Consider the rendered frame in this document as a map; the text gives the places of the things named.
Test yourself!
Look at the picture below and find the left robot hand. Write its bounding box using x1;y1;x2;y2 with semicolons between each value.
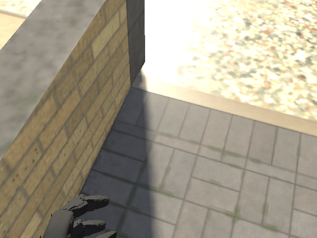
40;194;117;238

